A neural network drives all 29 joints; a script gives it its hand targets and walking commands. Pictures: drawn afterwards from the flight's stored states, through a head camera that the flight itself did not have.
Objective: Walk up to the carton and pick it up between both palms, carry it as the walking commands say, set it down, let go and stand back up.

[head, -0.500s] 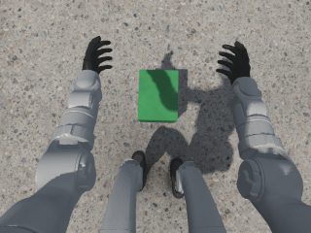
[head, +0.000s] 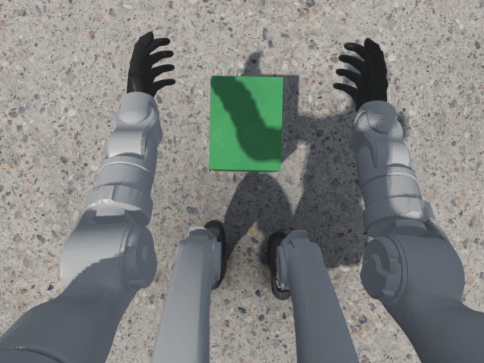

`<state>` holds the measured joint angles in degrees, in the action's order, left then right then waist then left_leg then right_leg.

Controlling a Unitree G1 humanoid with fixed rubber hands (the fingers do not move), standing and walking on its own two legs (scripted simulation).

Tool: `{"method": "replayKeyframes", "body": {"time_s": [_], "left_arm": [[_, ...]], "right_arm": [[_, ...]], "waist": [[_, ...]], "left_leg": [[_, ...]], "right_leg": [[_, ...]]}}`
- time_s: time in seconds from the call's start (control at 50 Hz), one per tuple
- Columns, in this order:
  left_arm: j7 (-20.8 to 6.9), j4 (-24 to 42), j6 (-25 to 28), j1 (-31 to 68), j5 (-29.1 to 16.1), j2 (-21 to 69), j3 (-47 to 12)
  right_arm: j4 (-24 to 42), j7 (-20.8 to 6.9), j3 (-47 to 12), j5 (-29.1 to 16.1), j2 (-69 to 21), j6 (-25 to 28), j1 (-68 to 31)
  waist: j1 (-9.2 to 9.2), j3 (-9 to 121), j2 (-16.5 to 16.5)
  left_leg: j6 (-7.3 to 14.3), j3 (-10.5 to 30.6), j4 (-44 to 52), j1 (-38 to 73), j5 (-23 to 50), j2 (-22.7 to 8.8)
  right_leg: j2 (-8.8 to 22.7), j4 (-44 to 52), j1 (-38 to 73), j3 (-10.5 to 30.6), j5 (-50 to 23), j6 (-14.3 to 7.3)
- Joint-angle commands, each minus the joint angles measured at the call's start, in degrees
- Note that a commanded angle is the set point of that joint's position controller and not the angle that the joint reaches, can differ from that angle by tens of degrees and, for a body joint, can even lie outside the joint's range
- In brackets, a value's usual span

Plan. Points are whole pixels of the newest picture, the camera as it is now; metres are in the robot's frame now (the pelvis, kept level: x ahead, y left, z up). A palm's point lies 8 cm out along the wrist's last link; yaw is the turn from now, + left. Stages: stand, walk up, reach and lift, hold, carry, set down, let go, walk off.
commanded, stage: reach and lift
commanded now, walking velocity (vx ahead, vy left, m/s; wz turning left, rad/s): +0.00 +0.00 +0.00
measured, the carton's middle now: (244, 129) +0.50 +0.01 -0.49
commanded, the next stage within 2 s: none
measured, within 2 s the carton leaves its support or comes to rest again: neither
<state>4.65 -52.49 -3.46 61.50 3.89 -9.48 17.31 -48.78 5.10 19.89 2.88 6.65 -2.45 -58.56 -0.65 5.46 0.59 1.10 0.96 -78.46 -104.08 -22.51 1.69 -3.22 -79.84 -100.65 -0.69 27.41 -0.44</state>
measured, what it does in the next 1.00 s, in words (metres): lowers itself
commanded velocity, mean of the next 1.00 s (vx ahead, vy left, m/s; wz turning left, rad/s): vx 0.00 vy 0.00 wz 0.00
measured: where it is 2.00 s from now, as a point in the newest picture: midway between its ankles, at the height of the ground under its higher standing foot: (246, 272)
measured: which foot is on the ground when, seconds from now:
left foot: down 0.00-1.00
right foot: down 0.00-1.00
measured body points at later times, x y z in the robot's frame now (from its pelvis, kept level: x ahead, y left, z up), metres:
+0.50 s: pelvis -0.04 +0.00 -0.14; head +0.31 +0.01 +0.15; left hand +0.51 +0.17 -0.29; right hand +0.50 -0.17 -0.29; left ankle +0.08 +0.11 -0.55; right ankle +0.05 -0.11 -0.55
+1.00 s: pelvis -0.04 +0.00 -0.22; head +0.33 +0.00 +0.03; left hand +0.50 +0.16 -0.42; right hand +0.49 -0.16 -0.42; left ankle +0.08 +0.11 -0.55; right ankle +0.05 -0.11 -0.55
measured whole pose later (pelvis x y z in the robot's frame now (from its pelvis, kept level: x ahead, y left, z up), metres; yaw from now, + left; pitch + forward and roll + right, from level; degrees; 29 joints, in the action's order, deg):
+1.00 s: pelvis -0.04 +0.00 -0.22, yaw -1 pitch +37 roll -1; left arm 6.8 -68.4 -0.2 81.4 -11.8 -18.7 4.6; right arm -63.5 8.5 4.8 -11.5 14.8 -1.0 -79.7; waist -0.4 -20.3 0.2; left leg 1.2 -0.9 -124.4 -131.7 -30.1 1.3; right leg -4.6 -126.9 -128.2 -1.6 36.2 0.4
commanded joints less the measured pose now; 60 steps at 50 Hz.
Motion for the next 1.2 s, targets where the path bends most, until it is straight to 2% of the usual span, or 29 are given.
{"method": "replayKeyframes", "body": {"time_s": [0.0, 0.16, 0.4, 0.86, 0.92, 0.96, 1.04, 1.18], "left_arm": [[0.5, 6.1, 0.7, 12.3, -2.2, -5.4, -1.9], [1.7, 6.9, -0.7, 18.0, -7.2, -9.1, -5.5], [2.5, -1.5, -0.4, 25.6, -9.5, -11.5, -6.6], [2.4, -9.1, 4.0, 32.7, -14.8, -13.8, -12.0], [2.3, -9.5, 4.4, 34.5, -15.5, -14.8, -12.0], [2.1, -10.3, 4.7, 36.0, -16.1, -15.9, -12.2], [2.0, -12.6, 4.9, 34.1, -16.6, -15.2, -13.0], [1.6, -12.8, 4.9, 35.0, -16.7, -15.2, -13.5]], "right_arm": [[6.7, 1.0, -1.9, -1.8, 5.5, 0.4, -10.7], [8.0, 2.7, -6.2, -6.2, 8.5, -1.5, -16.3], [0.2, 3.6, -8.3, -8.9, 10.7, -2.0, -23.9], [-8.5, 3.5, -14.0, -14.3, 13.2, 2.2, -32.6], [-9.1, 3.5, -14.7, -14.5, 13.6, 2.5, -34.7], [-9.3, 3.5, -14.7, -14.3, 14.0, 2.6, -36.2], [-9.6, 3.3, -15.6, -15.4, 13.6, 3.0, -35.6], [-11.4, 3.1, -15.7, -15.4, 13.7, 3.0, -35.2]], "waist": [[-0.45, 56.5, 1.7], [-0.67, 60.0, 1.5], [-0.46, 52.7, 1.7], [-0.14, 45.9, 1.2], [0.77, 44.0, 0.2], [0.08, 41.2, -0.7], [0.63, 40.2, -0.4], [0.48, 37.9, 0.1]], "left_leg": [[-2.8, -0.1, -3.0, 37.4, 22.8, 3.0], [-2.8, -0.9, -11.4, 30.3, 17.0, 2.6], [-2.5, -1.0, -21.1, 20.5, 8.5, 1.6], [-2.3, 0.6, -38.2, 14.8, 13.0, 0.5], [-2.2, 0.6, -39.2, 11.6, 11.6, 0.5], [-1.9, 1.0, -39.9, 10.3, 10.7, 0.3], [-1.7, 1.0, -41.0, 11.1, 12.9, 0.2], [-1.7, 1.0, -41.1, 9.8, 11.8, 0.1]], "right_leg": [[-2.8, 1.2, 17.5, -1.1, -20.3, 3.1], [-2.2, -7.4, 14.1, -1.3, -15.9, 3.2], [-1.4, -17.5, 4.4, -1.6, -7.8, 3.0], [-0.5, -33.9, -2.9, 0.2, -10.4, 3.2], [-0.5, -35.5, -2.6, 0.5, -9.9, 3.2], [-0.5, -36.1, -3.8, 0.5, -9.3, 3.2], [-0.7, -37.1, -3.8, 0.7, -11.2, 3.0], [-0.5, -37.3, -4.3, 0.9, -10.7, 2.9]]}}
